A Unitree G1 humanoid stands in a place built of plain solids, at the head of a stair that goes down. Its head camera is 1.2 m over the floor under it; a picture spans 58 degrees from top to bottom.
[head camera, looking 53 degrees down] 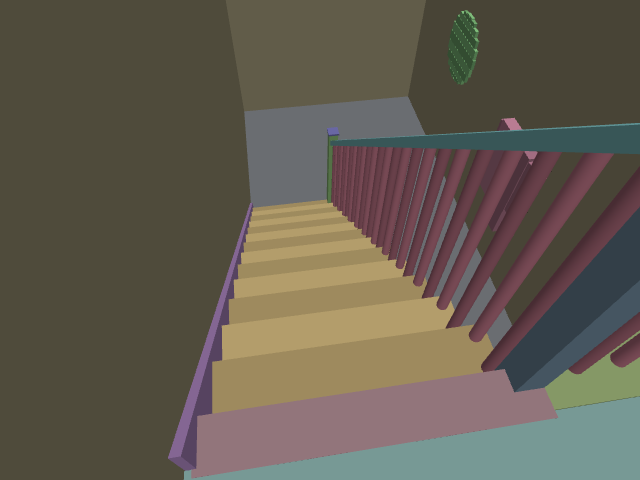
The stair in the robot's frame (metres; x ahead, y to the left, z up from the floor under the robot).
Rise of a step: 0.19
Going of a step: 0.23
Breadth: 0.95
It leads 9 degrees to the left of straight ahead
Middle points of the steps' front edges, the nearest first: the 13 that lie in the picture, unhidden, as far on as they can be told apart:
0.38 -0.10 0.00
0.62 -0.11 -0.20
0.84 -0.07 -0.39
1.07 -0.04 -0.59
1.29 -0.01 -0.78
1.52 0.03 -0.97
1.75 0.06 -1.17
1.98 0.10 -1.36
2.20 0.13 -1.55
2.43 0.16 -1.75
2.65 0.20 -1.94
2.88 0.23 -2.13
3.11 0.27 -2.33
